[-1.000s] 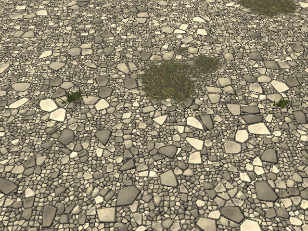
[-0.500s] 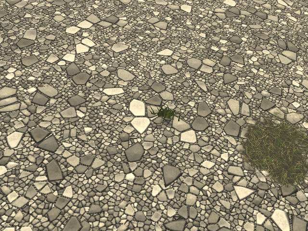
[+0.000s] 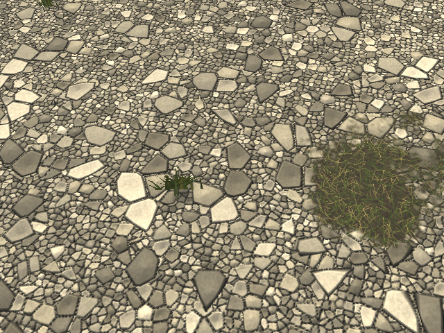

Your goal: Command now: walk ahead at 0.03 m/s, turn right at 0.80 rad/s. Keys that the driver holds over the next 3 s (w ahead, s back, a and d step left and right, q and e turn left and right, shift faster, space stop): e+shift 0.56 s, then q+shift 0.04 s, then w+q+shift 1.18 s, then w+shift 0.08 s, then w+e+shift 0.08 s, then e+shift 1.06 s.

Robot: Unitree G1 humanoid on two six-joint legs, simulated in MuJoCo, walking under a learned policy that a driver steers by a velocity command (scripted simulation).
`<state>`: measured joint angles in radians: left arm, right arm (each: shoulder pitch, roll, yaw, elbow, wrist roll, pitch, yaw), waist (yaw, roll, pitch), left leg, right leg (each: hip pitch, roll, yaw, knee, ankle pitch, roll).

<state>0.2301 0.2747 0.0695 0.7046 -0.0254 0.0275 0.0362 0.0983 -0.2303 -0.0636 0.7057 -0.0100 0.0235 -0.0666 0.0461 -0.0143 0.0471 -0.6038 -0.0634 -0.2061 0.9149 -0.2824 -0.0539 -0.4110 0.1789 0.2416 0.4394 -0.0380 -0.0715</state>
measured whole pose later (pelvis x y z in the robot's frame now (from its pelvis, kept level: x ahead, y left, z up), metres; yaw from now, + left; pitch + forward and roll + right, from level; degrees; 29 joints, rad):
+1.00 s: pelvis +0.14 -0.04 +0.00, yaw -26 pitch +2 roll +0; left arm 0.44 0.25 0.05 0.78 0.02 -0.09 0.01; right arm 0.25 -0.30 -0.08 0.75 0.04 -0.03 0.04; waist 0.03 0.04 -0.03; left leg -0.88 0.05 -0.07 1.06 0.09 0.01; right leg 0.11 0.00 -0.20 0.24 -0.39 0.00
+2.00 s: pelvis +0.95 -0.12 -0.02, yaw +23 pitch +1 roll -3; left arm 0.55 0.28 0.06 0.87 -0.02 -0.09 -0.01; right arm -0.03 -0.27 -0.01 0.54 0.02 -0.06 0.06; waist 0.13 0.02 0.05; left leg -0.77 0.08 -0.02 0.78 -0.01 0.08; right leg 0.23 -0.01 -0.16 0.18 -0.41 0.05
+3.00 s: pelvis +1.29 +0.02 +0.00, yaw -27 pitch +2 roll +1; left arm 0.15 0.36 0.10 0.51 -0.02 0.06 0.02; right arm 0.09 -0.32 -0.09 0.78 -0.02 -0.01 0.00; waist 0.01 -0.04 0.04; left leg -0.33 -0.06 -0.10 0.49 -0.18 0.00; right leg -0.45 0.17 0.28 0.74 -0.39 -0.01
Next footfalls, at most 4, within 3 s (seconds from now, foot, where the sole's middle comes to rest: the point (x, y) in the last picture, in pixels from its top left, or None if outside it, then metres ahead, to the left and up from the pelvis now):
0.22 left None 0.17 0.14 -0.77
0.72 right None -0.01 -0.07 -0.77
1.18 left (276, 326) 0.46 -0.08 -0.77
1.60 right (342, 211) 0.85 -0.31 -0.77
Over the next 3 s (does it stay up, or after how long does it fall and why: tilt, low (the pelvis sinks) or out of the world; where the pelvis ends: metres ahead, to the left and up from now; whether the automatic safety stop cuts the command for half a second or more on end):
stays up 1.29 0.02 0.00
